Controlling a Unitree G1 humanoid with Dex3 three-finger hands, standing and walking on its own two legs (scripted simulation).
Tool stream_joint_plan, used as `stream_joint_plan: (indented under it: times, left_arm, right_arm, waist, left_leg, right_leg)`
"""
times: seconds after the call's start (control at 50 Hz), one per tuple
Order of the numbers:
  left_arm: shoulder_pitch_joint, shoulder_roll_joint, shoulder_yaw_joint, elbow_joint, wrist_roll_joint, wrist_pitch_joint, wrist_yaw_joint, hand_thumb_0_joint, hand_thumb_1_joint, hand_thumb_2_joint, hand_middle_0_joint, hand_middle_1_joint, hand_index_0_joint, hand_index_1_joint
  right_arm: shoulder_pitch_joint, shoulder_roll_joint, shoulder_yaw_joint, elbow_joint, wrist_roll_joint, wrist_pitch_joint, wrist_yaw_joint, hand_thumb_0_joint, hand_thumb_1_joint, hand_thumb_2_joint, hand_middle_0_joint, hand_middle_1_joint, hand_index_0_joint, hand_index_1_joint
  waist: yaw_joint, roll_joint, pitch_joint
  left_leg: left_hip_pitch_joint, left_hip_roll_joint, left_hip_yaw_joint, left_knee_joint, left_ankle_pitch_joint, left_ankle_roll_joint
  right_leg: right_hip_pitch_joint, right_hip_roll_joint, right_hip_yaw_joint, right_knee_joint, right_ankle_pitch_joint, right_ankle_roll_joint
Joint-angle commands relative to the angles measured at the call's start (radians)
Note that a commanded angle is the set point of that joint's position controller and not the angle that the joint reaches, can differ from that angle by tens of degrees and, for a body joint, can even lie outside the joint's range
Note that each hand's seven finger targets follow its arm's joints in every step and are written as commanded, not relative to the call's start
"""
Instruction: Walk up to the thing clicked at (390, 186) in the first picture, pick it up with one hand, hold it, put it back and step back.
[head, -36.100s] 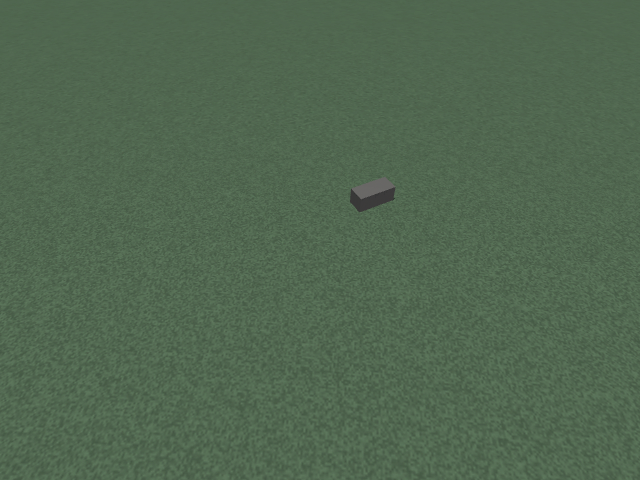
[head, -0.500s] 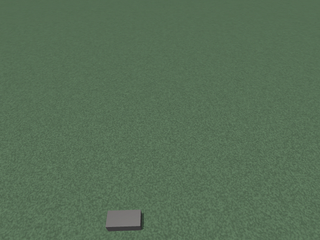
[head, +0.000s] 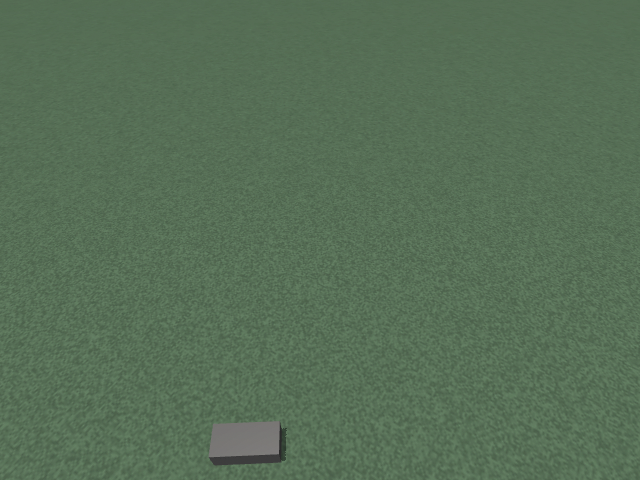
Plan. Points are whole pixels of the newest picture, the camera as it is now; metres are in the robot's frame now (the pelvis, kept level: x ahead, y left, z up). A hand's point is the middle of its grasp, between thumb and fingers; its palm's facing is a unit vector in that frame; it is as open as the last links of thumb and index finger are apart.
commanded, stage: stand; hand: left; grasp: from above
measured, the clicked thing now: (247, 443) +0.41 +0.21 -0.74
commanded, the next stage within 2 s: step back in 0.62 s
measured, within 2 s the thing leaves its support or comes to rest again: neither
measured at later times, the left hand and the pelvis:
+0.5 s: hand out of the picture +0.03 +0.22 -0.17, palm faces +0.00 -0.96 -0.29, open 7.4 cm; pelvis -0.01 +0.00 +0.00, yaw +0 degrees
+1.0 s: hand out of the picture +0.03 +0.25 -0.16, palm faces -0.06 -0.90 -0.43, open 7.4 cm; pelvis -0.07 -0.02 -0.02, yaw -2 degrees
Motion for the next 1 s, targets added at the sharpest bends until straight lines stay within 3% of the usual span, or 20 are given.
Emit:
stream_joint_plan:
  times: [0.0, 0.16, 0.26, 0.34, 0.38, 0.46, 0.58, 0.6, 0.64, 0.68, 0.74, 0.78, 0.8, 0.82, 0.84, 0.86, 0.88, 0.9, 0.94, 0.98]
  left_arm:
    - [0.017, 0.141, 0.028, -0.044, 0.002, -0.018, 0.009, 0.000, 0.900, 0.900, -0.200, -0.300, -0.200, -0.301]
    - [0.021, 0.158, 0.037, -0.061, 0.004, -0.021, 0.009, 0.000, 0.900, 0.900, -0.200, -0.300, -0.200, -0.300]
    - [0.022, 0.174, 0.041, -0.076, 0.005, -0.022, 0.006, 0.000, 0.900, 0.900, -0.200, -0.300, -0.200, -0.300]
    - [0.004, 0.226, 0.050, -0.100, 0.004, -0.032, 0.003, 0.000, 0.900, 0.900, -0.200, -0.300, -0.200, -0.300]
    - [-0.005, 0.234, 0.051, -0.113, 0.005, -0.036, 0.002, 0.000, 0.900, 0.900, -0.200, -0.300, -0.200, -0.300]
    - [-0.013, 0.247, 0.048, -0.121, 0.004, -0.035, -0.002, 0.000, 0.900, 0.900, -0.200, -0.300, -0.200, -0.300]
    - [-0.040, 0.279, 0.044, -0.133, -0.002, -0.042, -0.007, 0.000, 0.900, 0.900, -0.200, -0.300, -0.200, -0.300]
    - [-0.081, 0.388, 0.074, -0.173, -0.025, -0.032, -0.008, 0.000, 0.900, 0.900, -0.200, -0.300, -0.200, -0.300]
    - [-0.079, 0.375, 0.072, -0.201, -0.029, -0.026, -0.004, 0.000, 0.900, 0.900, -0.200, -0.300, -0.200, -0.300]
    - [-0.061, 0.356, 0.068, -0.222, -0.027, -0.015, -0.004, 0.000, 0.900, 0.900, -0.200, -0.300, -0.200, -0.300]
    - [-0.013, 0.348, 0.068, -0.239, -0.012, 0.005, -0.010, 0.000, 0.900, 0.900, -0.200, -0.300, -0.200, -0.300]
    - [0.042, 0.358, 0.076, -0.245, -0.007, 0.012, -0.014, 0.000, 0.900, 0.900, -0.200, -0.300, -0.200, -0.300]
    - [0.062, 0.358, 0.078, -0.249, -0.005, 0.013, -0.015, 0.000, 0.900, 0.900, -0.200, -0.300, -0.200, -0.300]
    - [0.068, 0.364, 0.082, -0.253, -0.003, 0.007, -0.015, 0.000, 0.900, 0.900, -0.200, -0.300, -0.200, -0.300]
    - [0.041, 0.401, 0.091, -0.269, 0.004, -0.004, -0.013, 0.000, 0.900, 0.900, -0.200, -0.300, -0.200, -0.300]
    - [-0.009, 0.479, 0.108, -0.299, 0.009, -0.013, -0.015, 0.000, 0.900, 0.900, -0.200, -0.300, -0.200, -0.300]
    - [-0.030, 0.530, 0.114, -0.331, 0.016, -0.016, -0.010, 0.000, 0.900, 0.900, -0.200, -0.300, -0.200, -0.300]
    - [-0.063, 0.510, 0.114, -0.350, 0.013, -0.016, -0.003, 0.000, 0.900, 0.900, -0.200, -0.300, -0.200, -0.300]
    - [-0.163, 0.442, 0.099, -0.380, 0.012, -0.013, 0.003, 0.000, 0.900, 0.900, -0.200, -0.300, -0.200, -0.300]
    - [-0.146, 0.420, 0.101, -0.403, 0.016, -0.010, 0.007, 0.000, 0.900, 0.900, -0.200, -0.300, -0.200, -0.300]
  right_arm:
    - [0.020, -0.144, -0.026, -0.038, -0.002, -0.016, -0.009, 0.000, -0.900, -0.900, 0.200, 0.300, 0.200, 0.300]
    - [0.021, -0.163, -0.036, -0.061, -0.004, -0.018, -0.007, 0.000, -0.900, -0.900, 0.200, 0.300, 0.200, 0.300]
    - [0.019, -0.177, -0.044, -0.072, -0.005, -0.014, -0.003, 0.000, -0.900, -0.900, 0.200, 0.300, 0.200, 0.300]
    - [0.018, -0.210, -0.049, -0.090, -0.006, -0.022, 0.002, 0.000, -0.900, -0.900, 0.200, 0.300, 0.200, 0.300]
    - [-0.007, -0.230, -0.053, -0.103, -0.006, -0.028, 0.002, 0.000, -0.900, -0.900, 0.200, 0.300, 0.200, 0.300]
    - [-0.010, -0.251, -0.051, -0.106, -0.004, -0.031, 0.003, 0.000, -0.900, -0.900, 0.200, 0.300, 0.200, 0.300]
    - [-0.029, -0.277, -0.049, -0.117, 0.003, -0.038, 0.008, 0.000, -0.900, -0.900, 0.200, 0.300, 0.200, 0.300]
    - [-0.101, -0.380, -0.067, -0.144, 0.012, -0.020, 0.013, 0.000, -0.900, -0.900, 0.200, 0.300, 0.200, 0.300]
    - [-0.073, -0.376, -0.069, -0.159, 0.023, -0.009, 0.015, 0.000, -0.900, -0.900, 0.200, 0.300, 0.200, 0.300]
    - [-0.084, -0.396, -0.081, -0.184, 0.024, 0.000, 0.016, 0.000, -0.900, -0.900, 0.200, 0.300, 0.200, 0.300]
    - [-0.144, -0.421, -0.095, -0.238, 0.020, 0.014, 0.014, 0.000, -0.900, -0.900, 0.200, 0.300, 0.200, 0.300]
    - [-0.195, -0.424, -0.095, -0.278, 0.015, 0.021, 0.014, 0.000, -0.900, -0.900, 0.200, 0.300, 0.200, 0.300]
    - [-0.212, -0.425, -0.095, -0.294, 0.012, 0.025, 0.014, 0.000, -0.900, -0.900, 0.200, 0.300, 0.200, 0.300]
    - [-0.208, -0.408, -0.089, -0.298, 0.017, 0.030, 0.015, 0.000, -0.900, -0.900, 0.200, 0.300, 0.200, 0.300]
    - [-0.186, -0.369, -0.079, -0.300, 0.027, 0.036, 0.018, 0.000, -0.900, -0.900, 0.200, 0.300, 0.200, 0.300]
    - [-0.178, -0.323, -0.064, -0.312, 0.035, 0.043, 0.017, 0.000, -0.900, -0.900, 0.200, 0.300, 0.200, 0.300]
    - [-0.156, -0.333, -0.067, -0.309, 0.021, 0.050, 0.007, 0.000, -0.900, -0.900, 0.200, 0.300, 0.200, 0.300]
    - [-0.123, -0.365, -0.077, -0.296, 0.023, 0.054, 0.004, 0.000, -0.900, -0.900, 0.200, 0.300, 0.200, 0.300]
    - [-0.043, -0.386, -0.085, -0.270, 0.039, 0.048, 0.007, 0.000, -0.900, -0.900, 0.200, 0.300, 0.200, 0.300]
    - [-0.032, -0.397, -0.078, -0.279, 0.029, 0.042, 0.004, 0.000, -0.900, -0.900, 0.200, 0.300, 0.200, 0.300]
  waist:
    - [0.002, -0.007, 0.002]
    - [-0.002, 0.002, -0.002]
    - [0.000, -0.003, 0.031]
    - [-0.008, -0.006, 0.024]
    - [-0.002, 0.006, -0.018]
    - [-0.002, 0.013, -0.001]
    - [-0.007, -0.011, -0.040]
    - [-0.006, -0.029, 0.046]
    - [-0.019, 0.003, -0.030]
    - [-0.017, 0.056, -0.101]
    - [0.000, 0.148, -0.125]
    - [0.033, 0.162, -0.111]
    - [0.042, 0.145, -0.107]
    - [0.049, 0.086, -0.100]
    - [0.038, -0.077, -0.077]
    - [0.023, -0.242, -0.023]
    - [0.035, -0.254, -0.050]
    - [0.018, -0.182, -0.066]
    - [-0.030, -0.096, -0.095]
    - [0.000, -0.105, -0.123]
  left_leg:
    - [0.011, 0.101, -0.097, -0.054, 0.082, 0.018]
    - [0.015, 0.107, -0.101, -0.051, 0.045, 0.026]
    - [-0.038, 0.104, -0.114, -0.067, -0.057, 0.025]
    - [-0.034, 0.107, -0.116, -0.062, -0.059, 0.027]
    - [-0.004, 0.115, -0.118, -0.054, -0.007, 0.032]
    - [-0.022, 0.119, -0.128, -0.076, -0.035, 0.032]
    - [0.021, 0.124, -0.121, -0.054, 0.077, 0.031]
    - [-0.041, 0.129, -0.136, 0.032, 0.250, 0.036]
    - [-0.039, 0.148, -0.132, 0.053, 0.333, 0.061]
    - [-0.039, 0.190, -0.159, 0.051, 0.339, 0.109]
    - [-0.134, 0.283, -0.225, 0.060, 0.269, 0.199]
    - [-0.223, 0.310, -0.232, 0.101, 0.243, 0.226]
    - [-0.238, 0.289, -0.211, 0.152, 0.224, 0.208]
    - [-0.220, 0.231, -0.172, 0.241, 0.205, 0.164]
    - [-0.237, 0.095, -0.091, 0.411, 0.085, 0.079]
    - [-0.382, -0.089, -0.051, 0.579, -0.299, 0.011]
    - [-0.366, -0.120, -0.142, 0.754, -0.490, 0.007]
    - [-0.340, -0.107, -0.213, 0.868, -0.462, 0.002]
    - [-0.349, -0.116, -0.206, 0.919, -0.352, -0.010]
    - [-0.367, -0.113, -0.176, 0.928, -0.323, -0.026]
  right_leg:
    - [-0.067, -0.086, 0.065, -0.059, 0.099, -0.022]
    - [-0.074, -0.090, 0.074, -0.049, 0.065, -0.025]
    - [-0.090, -0.084, 0.077, -0.054, -0.013, -0.025]
    - [-0.096, -0.092, 0.092, -0.067, -0.028, -0.025]
    - [-0.070, -0.103, 0.093, -0.056, 0.037, -0.028]
    - [-0.068, -0.097, 0.088, -0.056, 0.027, -0.029]
    - [-0.046, -0.110, 0.089, -0.052, 0.078, -0.030]
    - [-0.152, -0.091, 0.108, 0.025, 0.258, -0.035]
    - [-0.111, -0.078, 0.080, 0.112, 0.293, -0.050]
    - [-0.109, -0.041, 0.042, 0.207, 0.218, -0.056]
    - [-0.113, 0.002, 0.013, 0.406, -0.069, -0.058]
    - [-0.102, 0.003, 0.026, 0.470, -0.188, -0.070]
    - [-0.095, 0.000, 0.030, 0.404, -0.152, -0.075]
    - [-0.104, -0.027, 0.068, 0.288, 0.013, -0.066]
    - [-0.129, -0.145, 0.226, 0.074, 0.228, -0.079]
    - [-0.080, -0.276, 0.402, -0.007, 0.461, -0.162]
    - [-0.155, -0.378, 0.531, -0.012, 0.512, -0.305]
    - [-0.178, -0.370, 0.503, -0.001, 0.478, -0.326]
    - [-0.109, -0.252, 0.297, 0.065, 0.467, -0.263]
    - [-0.045, -0.230, 0.241, 0.097, 0.455, -0.247]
